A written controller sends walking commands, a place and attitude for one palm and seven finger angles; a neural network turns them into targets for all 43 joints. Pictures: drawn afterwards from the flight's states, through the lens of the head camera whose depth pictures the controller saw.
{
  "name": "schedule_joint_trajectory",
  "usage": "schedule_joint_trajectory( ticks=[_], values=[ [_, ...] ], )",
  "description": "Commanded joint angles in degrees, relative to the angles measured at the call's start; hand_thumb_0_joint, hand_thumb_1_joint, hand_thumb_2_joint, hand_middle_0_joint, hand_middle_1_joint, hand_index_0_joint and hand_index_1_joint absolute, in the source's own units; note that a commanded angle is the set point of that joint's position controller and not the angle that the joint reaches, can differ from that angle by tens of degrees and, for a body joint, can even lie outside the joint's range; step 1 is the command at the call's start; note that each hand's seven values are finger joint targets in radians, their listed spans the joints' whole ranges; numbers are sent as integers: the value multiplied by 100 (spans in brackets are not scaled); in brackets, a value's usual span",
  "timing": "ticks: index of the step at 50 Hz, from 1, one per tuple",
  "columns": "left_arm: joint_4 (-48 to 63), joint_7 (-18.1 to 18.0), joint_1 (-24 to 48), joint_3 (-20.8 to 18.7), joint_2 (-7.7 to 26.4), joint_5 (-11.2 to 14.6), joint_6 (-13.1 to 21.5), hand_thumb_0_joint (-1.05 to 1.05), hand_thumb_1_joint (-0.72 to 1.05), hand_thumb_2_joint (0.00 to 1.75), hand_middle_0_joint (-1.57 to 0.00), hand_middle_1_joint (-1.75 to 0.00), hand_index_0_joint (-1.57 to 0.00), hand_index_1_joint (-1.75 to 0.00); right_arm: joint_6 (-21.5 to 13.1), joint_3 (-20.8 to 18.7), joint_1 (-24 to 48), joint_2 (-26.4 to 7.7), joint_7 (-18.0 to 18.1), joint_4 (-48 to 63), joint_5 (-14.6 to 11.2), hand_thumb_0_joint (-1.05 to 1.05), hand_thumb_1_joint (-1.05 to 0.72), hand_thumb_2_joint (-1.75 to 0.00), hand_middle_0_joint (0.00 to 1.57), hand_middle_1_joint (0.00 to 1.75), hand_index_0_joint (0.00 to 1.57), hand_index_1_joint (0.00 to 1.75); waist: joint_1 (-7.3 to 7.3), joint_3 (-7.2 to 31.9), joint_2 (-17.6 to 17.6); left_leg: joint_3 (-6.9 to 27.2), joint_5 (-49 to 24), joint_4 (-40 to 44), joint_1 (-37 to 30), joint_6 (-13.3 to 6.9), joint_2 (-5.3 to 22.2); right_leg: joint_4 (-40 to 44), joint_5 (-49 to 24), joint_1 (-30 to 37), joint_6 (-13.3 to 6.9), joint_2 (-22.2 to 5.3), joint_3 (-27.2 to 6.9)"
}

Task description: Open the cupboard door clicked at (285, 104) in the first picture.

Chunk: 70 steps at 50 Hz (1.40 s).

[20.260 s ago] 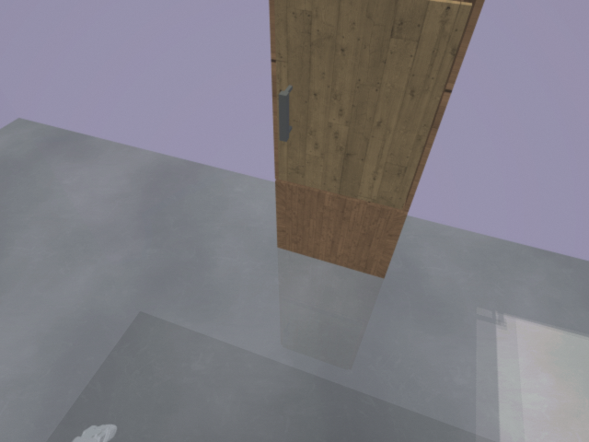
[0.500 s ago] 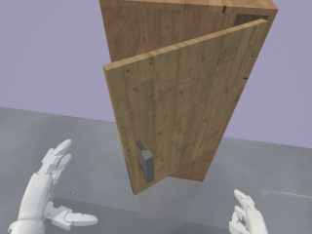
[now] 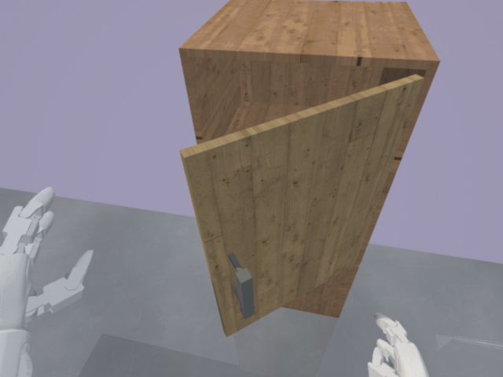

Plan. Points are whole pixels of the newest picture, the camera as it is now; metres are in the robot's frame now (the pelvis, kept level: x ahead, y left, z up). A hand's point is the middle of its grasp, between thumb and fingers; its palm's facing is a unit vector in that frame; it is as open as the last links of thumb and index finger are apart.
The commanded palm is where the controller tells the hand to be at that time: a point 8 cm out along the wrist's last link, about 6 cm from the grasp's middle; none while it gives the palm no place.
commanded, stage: draw the hand back to the body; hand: left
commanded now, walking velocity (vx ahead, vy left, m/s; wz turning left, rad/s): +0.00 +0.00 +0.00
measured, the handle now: (240, 286) +0.31 +0.07 -0.07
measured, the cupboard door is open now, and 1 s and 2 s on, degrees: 41 41 41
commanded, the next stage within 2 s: step back with the hand held close in 0.44 s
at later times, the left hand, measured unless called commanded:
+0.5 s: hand (60, 278) +0.17 +0.25 +0.16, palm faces +0.46 -0.79 -0.41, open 7.4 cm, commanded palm +0.12 +0.29 +0.17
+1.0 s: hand (36, 296) +0.15 +0.27 +0.16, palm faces +0.38 -0.77 -0.51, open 7.4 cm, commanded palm +0.09 +0.31 +0.18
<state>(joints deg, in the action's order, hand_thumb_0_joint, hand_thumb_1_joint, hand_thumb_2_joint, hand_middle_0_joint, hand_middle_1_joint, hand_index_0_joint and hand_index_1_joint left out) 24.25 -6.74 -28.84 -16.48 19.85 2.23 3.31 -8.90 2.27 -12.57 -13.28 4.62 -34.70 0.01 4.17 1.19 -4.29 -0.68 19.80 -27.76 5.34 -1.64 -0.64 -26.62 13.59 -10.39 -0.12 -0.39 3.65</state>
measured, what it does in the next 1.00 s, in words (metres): shifts its weight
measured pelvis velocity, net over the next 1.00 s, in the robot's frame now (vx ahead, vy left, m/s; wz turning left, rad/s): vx -0.06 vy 0.01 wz -0.04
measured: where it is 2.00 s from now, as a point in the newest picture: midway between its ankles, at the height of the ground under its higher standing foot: outside the picture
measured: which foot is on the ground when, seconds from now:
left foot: down 0.00-1.00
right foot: down 0.00-1.00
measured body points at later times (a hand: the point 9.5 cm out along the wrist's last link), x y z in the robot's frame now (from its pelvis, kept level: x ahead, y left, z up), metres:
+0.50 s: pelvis -0.01 -0.01 +0.01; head -0.04 -0.03 +0.45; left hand +0.14 +0.29 +0.19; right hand +0.17 -0.23 -0.08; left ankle -0.05 +0.10 -0.74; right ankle +0.01 -0.12 -0.74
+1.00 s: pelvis -0.06 +0.01 +0.00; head -0.05 +0.01 +0.45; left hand +0.13 +0.31 +0.19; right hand +0.12 -0.24 -0.07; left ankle -0.05 +0.10 -0.74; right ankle +0.01 -0.12 -0.74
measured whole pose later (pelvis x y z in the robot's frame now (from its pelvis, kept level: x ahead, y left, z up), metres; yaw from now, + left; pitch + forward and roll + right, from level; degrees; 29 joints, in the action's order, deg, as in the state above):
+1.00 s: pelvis -0.06 +0.01 +0.00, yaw -2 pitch -1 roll +0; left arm 26.5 -7.5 -31.0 -23.8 23.8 1.0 9.9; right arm -2.5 -0.6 -10.5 -13.8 5.3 -32.3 0.0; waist 0.7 -1.4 -0.3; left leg -3.7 14.8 -28.1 13.0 -2.9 -1.9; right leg -26.0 7.1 -18.4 0.7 -1.4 0.8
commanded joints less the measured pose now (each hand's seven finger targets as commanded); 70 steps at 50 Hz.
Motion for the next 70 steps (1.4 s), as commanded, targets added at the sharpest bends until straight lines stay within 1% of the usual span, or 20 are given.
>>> schedule_joint_trajectory(
  ticks=[1, 3, 6, 13, 27, 28, 29, 30, 31, 32, 35, 38, 41, 42, 46, 47, 55, 62, 67, 70],
  values=[
    [1241, -102, 622, -977, 1127, 16, 480, 0, 83, 87, -20, -30, -20, -30, -298, -227, 679, -545, 26, 805, 22, 0, -90, -90, 20, 30, 20, 30, -3, 258, -48, 101, -2188, 633, 349, 164, 219, 389, -1213, 765, -115, -26, -139],
    [1281, -91, 692, -1076, 1162, 40, 514, 0, 90, 90, -20, -30, -20, -30, -294, -244, 715, -551, 21, 780, 30, 0, -90, -90, 20, 30, 20, 30, 2, 296, -20, 73, -2328, 650, 240, 144, 223, 435, -1364, 836, -114, -34, -164],
    [763, -2, 534, -786, 800, 72, 450, 0, 90, 90, -20, -30, -20, -30, -196, -287, 737, -567, -14, 732, 6, 0, -90, -90, 20, 30, 20, 30, -50, -116, 365, 25, -1920, 720, 294, 82, 244, 600, -1126, 631, -72, -6, -163],
    [1101, -46, 643, -974, 1078, 27, 564, 0, 90, 90, -20, -30, -20, -30, -227, -295, 839, -554, 9, 749, 55, 0, -90, -90, 20, 30, 20, 30, 30, 262, 62, 29, -1822, 809, 185, 53, 183, 630, -1129, 928, -104, -34, -214],
    [860, -38, 702, -935, 1023, 3, 609, 0, 90, 90, -20, -30, -20, -30, -310, -333, 903, -554, 20, 616, 39, 0, -90, -90, 20, 30, 20, 30, 13, -105, 86, 11, -1339, 917, 180, 28, 175, 905, -639, 728, -102, -2, -277],
    [1059, -67, 1352, -972, 1158, -7, 642, 0, 90, 90, -20, -30, -20, -30, -311, -314, 928, -571, 30, 594, 34, 0, -90, -90, 20, 30, 20, 30, -46, -18, 19, 27, -1248, 952, 175, 33, 165, 899, -565, 739, -98, -7, -293],
    [1035, -135, 1663, -1623, 1718, -26, 870, 0, 90, 90, -20, -30, -20, -30, -188, -278, 771, -671, 62, 825, -42, 0, -90, -90, 20, 30, 20, 30, -324, -557, 356, 156, -718, 787, 645, -49, 229, 1208, -549, 56, -78, -210, -911],
    [495, -78, 974, -1311, 1250, -40, 863, 0, 90, 90, -20, -30, -20, -30, -87, -307, 746, -602, 64, 721, 9, 0, -90, -90, 20, 30, 20, 30, -337, -434, 716, 223, -647, 633, 562, -72, 192, 1321, -382, -52, -87, -321, -946],
    [516, -43, 709, -1162, 1109, -67, 878, 0, 90, 90, -20, -30, -20, -30, -14, -332, 751, -662, 40, 769, 38, 0, -90, -90, 20, 30, 20, 30, -339, -294, 673, 174, -727, 545, 521, -70, 172, 1350, -388, -97, -109, -375, -1002],
    [713, -44, 691, -1151, 1122, -81, 955, 0, 90, 90, -20, -30, -20, -30, 25, -339, 807, -686, 49, 782, 54, 0, -90, -90, 20, 30, 20, 30, -324, -164, 273, 170, -961, 592, 530, -48, 181, 1209, -777, -4, -153, -407, -906],
    [1037, -79, 309, -1167, 1160, -74, 1023, 0, 90, 90, -20, -30, -20, -30, 93, -370, 797, -722, 61, 902, 71, 0, -90, -90, 20, 30, 20, 30, -311, 517, 17, 184, -1627, 694, 520, -7, 283, 673, -1637, 425, -107, -344, -703],
    [1175, -130, 8, -1339, 1285, -55, 997, 0, 90, 90, -20, -30, -20, -30, 197, -420, 801, -705, 85, 997, 56, 0, -90, -90, 20, 30, 20, 30, -282, 841, 80, 250, -2286, 647, 643, 53, 351, 275, -2293, 671, -82, -295, -587],
    [1229, -156, -89, -1474, 1377, -42, 978, 0, 90, 90, -20, -30, -20, -30, 298, -469, 803, -700, 95, 1091, 31, 0, -90, -90, 20, 30, 20, 30, -304, 811, 394, 278, -2288, 581, 900, 58, 373, 164, -2453, 646, -56, -285, -640],
    [1263, -174, -94, -1546, 1463, -46, 983, 0, 90, 90, -20, -30, -20, -30, 319, -490, 859, -714, 114, 1079, 25, 0, -90, -90, 20, 30, 20, 30, -281, 802, 246, 316, -2256, 589, 968, 61, 376, 98, -2484, 645, -77, -315, -636],
    [1304, -197, -147, -1488, 1362, -75, 1004, 0, 90, 90, -20, -30, -20, -30, 354, -508, 808, -718, 111, 1162, 4, 0, -90, -90, 20, 30, 20, 30, -307, 640, 256, 374, -1684, 688, 1404, -32, 467, -75, -2036, 593, -12, -233, -670],
    [1329, -208, -106, -1525, 1406, -93, 1010, 0, 90, 90, -20, -30, -20, -30, 349, -511, 861, -744, 127, 1151, 19, 0, -90, -90, 20, 30, 20, 30, -286, 554, 64, 429, -1448, 758, 1607, -66, 472, -114, -1927, 636, -15, -231, -682],
    [1469, -278, 229, -1450, 1296, -277, 1154, 0, 90, 90, -20, -30, -20, -30, 223, -509, 651, -810, 111, 1235, 16, 0, -90, -90, 20, 30, 20, 30, -385, 67, 227, 664, 1423, 864, 3019, -370, 525, -145, -194, 632, -3, -238, -984],
    [1664, -335, 402, -1668, 1395, -390, 1311, 0, 90, 90, -20, -30, -20, -30, 68, -527, 635, -822, 120, 1218, 41, 0, -90, -90, 20, 30, 20, 30, -348, 97, -298, 1027, 2070, 1222, 3968, -553, 807, -1190, -665, 1307, 83, 85, -769],
    [1680, -295, 525, -1651, 1367, -358, 1364, 0, 90, 90, -20, -30, -20, -30, -1, -544, 517, -794, 79, 1136, 52, 0, -90, -90, 20, 30, 20, 30, -416, 36, 285, 786, 1819, 602, 3740, -437, 535, -860, -822, 868, -30, -127, -1179],
    [1670, -277, 489, -1608, 1383, -282, 1350, 0, 90, 90, -20, -30, -20, -30, 4, -542, 477, -775, 27, 1093, 45, 0, -90, -90, 20, 30, 20, 30, -455, 71, 696, 629, 1554, 64, 3157, -274, 269, -179, -180, 112, -181, -428, -1544]
  ],
)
